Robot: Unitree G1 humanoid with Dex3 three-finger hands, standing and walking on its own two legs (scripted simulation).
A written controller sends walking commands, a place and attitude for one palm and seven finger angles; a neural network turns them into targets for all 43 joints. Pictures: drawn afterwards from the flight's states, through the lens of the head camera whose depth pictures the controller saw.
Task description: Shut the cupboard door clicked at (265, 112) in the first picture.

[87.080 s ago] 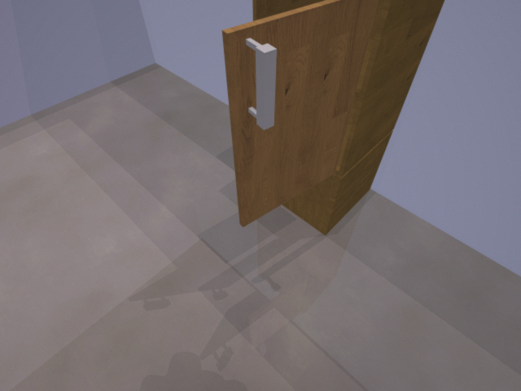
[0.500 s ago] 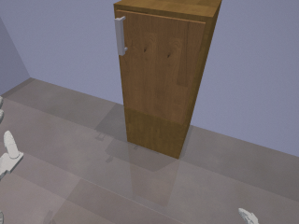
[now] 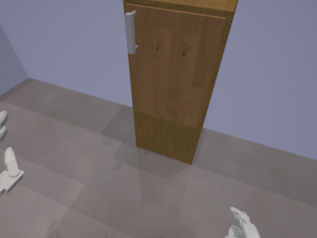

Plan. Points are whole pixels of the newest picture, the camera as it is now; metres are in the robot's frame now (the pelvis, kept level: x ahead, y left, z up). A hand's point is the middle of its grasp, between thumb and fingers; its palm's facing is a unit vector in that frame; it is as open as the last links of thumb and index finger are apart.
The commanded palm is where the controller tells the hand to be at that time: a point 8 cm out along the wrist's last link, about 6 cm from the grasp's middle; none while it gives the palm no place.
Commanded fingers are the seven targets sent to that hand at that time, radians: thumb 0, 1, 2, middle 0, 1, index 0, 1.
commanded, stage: stop stepping back and stand still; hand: left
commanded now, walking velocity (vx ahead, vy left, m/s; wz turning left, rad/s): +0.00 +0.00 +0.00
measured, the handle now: (133, 32) +0.88 +0.17 +0.15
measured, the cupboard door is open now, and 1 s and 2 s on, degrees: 0 0 0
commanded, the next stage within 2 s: let the arm hang, fingers relaxed in 0.34 s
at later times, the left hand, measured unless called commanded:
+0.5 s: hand (25, 189) +0.19 +0.28 +0.10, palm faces +0.34 -0.80 -0.50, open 7.4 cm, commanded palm none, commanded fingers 0.00 0.90 0.90 -0.20 -0.30 -0.20 -0.30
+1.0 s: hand out of the picture -0.09 +0.18 -0.17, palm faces +0.09 -0.97 -0.21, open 7.3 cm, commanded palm none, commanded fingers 0.00 0.90 0.90 -0.20 -0.30 -0.20 -0.30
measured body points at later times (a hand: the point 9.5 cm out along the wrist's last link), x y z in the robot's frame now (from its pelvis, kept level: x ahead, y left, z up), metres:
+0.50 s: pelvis -0.02 +0.01 +0.00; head -0.02 +0.00 +0.45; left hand +0.16 +0.32 +0.13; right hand +0.15 -0.22 -0.10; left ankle +0.06 +0.10 -0.74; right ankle -0.05 -0.12 -0.74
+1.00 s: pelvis -0.02 +0.00 +0.00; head +0.00 +0.00 +0.45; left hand -0.10 +0.23 -0.15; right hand -0.02 -0.24 -0.15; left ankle +0.06 +0.10 -0.74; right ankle -0.05 -0.12 -0.74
